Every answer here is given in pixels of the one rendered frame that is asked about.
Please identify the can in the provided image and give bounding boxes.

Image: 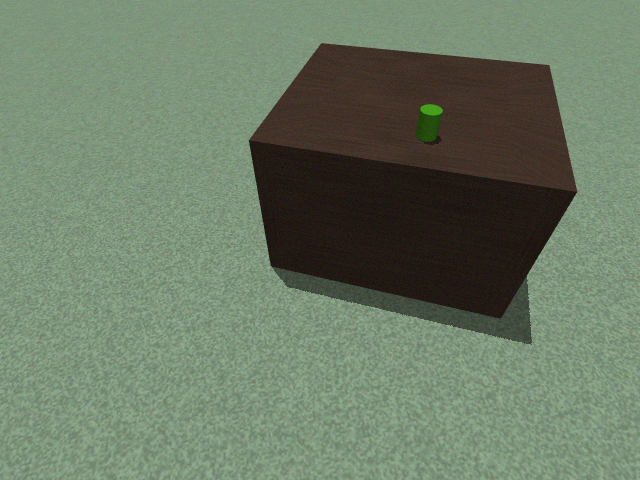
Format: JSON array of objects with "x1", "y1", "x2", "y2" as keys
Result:
[{"x1": 415, "y1": 104, "x2": 443, "y2": 142}]

